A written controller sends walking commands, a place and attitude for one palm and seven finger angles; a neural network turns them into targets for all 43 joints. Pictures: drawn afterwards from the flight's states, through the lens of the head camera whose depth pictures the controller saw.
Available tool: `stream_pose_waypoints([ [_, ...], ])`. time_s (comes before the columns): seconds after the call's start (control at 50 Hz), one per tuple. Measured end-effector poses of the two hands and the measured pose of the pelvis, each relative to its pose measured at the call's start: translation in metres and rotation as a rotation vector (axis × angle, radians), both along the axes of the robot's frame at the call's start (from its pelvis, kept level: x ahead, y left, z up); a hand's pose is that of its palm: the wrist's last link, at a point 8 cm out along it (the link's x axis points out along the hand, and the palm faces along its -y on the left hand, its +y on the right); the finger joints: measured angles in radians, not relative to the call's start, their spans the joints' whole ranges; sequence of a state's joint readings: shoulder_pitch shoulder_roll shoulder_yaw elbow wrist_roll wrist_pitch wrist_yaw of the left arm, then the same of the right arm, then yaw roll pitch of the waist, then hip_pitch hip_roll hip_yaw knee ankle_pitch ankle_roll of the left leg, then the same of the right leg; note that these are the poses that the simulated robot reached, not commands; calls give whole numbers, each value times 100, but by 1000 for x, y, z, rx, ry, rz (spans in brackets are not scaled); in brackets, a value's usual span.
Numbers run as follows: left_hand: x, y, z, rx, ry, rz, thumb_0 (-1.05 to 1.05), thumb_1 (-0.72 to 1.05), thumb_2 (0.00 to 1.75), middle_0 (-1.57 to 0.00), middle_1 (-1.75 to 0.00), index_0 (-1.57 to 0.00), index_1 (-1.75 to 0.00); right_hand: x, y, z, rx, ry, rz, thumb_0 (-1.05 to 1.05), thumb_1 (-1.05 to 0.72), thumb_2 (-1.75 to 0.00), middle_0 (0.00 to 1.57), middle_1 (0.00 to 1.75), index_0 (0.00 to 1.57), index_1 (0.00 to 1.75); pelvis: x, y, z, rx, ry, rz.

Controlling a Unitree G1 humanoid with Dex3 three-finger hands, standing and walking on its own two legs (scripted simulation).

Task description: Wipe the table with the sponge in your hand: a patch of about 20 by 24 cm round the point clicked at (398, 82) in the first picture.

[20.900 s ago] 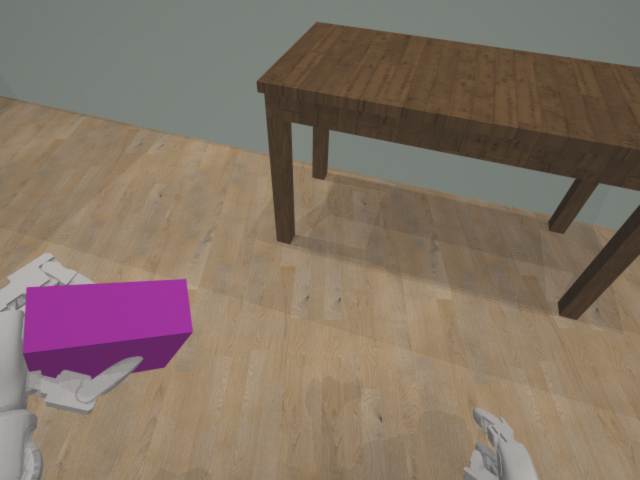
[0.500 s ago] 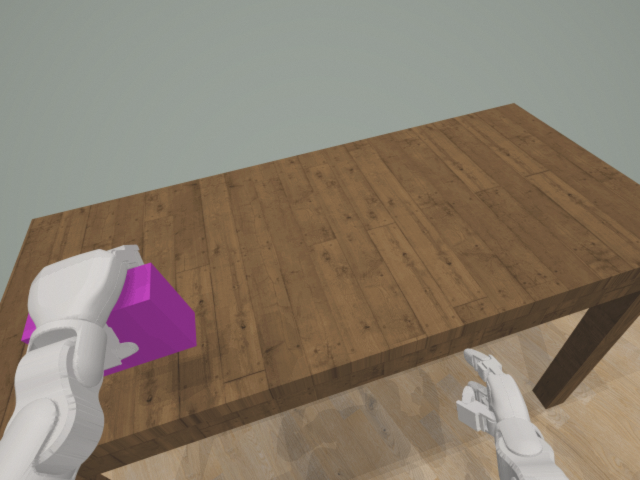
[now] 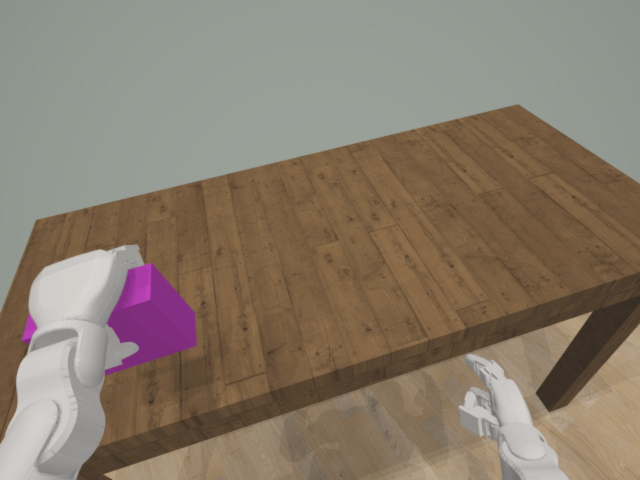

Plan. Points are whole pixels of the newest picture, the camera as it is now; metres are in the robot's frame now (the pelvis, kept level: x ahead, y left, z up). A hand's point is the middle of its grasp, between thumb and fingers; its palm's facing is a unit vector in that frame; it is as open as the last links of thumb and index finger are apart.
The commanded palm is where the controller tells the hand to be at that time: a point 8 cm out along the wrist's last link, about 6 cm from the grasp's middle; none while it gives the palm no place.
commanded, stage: move the sponge above the wiping area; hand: left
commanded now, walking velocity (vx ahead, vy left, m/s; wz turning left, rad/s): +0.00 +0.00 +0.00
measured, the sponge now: (129, 331) +0.23 +0.29 +0.08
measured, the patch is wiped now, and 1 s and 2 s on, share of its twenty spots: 0.00 0.00 0.00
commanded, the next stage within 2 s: none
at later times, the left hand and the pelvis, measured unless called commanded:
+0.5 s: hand (126, 324) +0.23 +0.28 +0.11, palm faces +0.04 -0.07 -1.00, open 9.2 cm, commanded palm +0.19 +0.27 +0.18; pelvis +0.00 -0.02 +0.00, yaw +0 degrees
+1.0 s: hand (134, 327) +0.24 +0.28 +0.09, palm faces +0.01 -0.08 -1.00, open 9.2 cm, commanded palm +0.21 +0.27 +0.16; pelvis +0.00 -0.02 +0.00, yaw -1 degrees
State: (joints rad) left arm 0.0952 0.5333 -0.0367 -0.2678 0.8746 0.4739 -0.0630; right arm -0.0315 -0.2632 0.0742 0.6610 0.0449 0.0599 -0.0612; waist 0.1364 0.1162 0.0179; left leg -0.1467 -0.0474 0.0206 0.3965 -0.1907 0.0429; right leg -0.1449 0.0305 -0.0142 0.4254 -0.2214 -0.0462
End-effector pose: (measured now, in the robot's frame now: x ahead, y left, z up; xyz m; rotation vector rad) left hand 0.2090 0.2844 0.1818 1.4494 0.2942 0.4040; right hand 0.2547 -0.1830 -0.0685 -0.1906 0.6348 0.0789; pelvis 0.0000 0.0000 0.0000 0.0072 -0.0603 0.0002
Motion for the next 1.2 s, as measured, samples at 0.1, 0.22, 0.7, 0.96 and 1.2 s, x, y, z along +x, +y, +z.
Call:
stream_pose_waypoints([
  [0.1, 2, -4, -3, -3, 14, 6, 0, -43, 107, -81, -141, -82, -140, 0, -5, 0, 2, -3, -9, 1, -91, -90, 20, 30, 20, 30, 0, -3, 0, 2, 0, 1],
  [0.22, 0, -7, -7, -4, 29, -5, 0, -43, 107, -81, -141, -82, -140, -1, -13, 1, 3, -8, -21, 1, -91, -90, 20, 30, 20, 30, 1, -7, 0, 3, -1, -8],
  [0.7, 3, -13, -23, 3, 52, -8, 0, -43, 107, -81, -141, -82, -140, -14, -36, -5, -12, 2, -66, 1, -91, -90, 20, 30, 20, 30, -1, -18, -1, 4, -4, -8],
  [0.96, 6, -8, -35, -8, 76, -4, 0, -43, 107, -81, -141, -82, -140, -16, -42, -7, -29, 14, -91, 1, -91, -90, 20, 30, 20, 30, 2, -16, -1, 2, 4, -13],
  [1.2, 14, -9, -42, -17, 65, -13, 0, -43, 107, -81, -141, -82, -140, -12, -30, -6, -18, 16, -84, 1, -91, -90, 20, 30, 20, 30, 6, -9, 0, 0, 15, -11],
])
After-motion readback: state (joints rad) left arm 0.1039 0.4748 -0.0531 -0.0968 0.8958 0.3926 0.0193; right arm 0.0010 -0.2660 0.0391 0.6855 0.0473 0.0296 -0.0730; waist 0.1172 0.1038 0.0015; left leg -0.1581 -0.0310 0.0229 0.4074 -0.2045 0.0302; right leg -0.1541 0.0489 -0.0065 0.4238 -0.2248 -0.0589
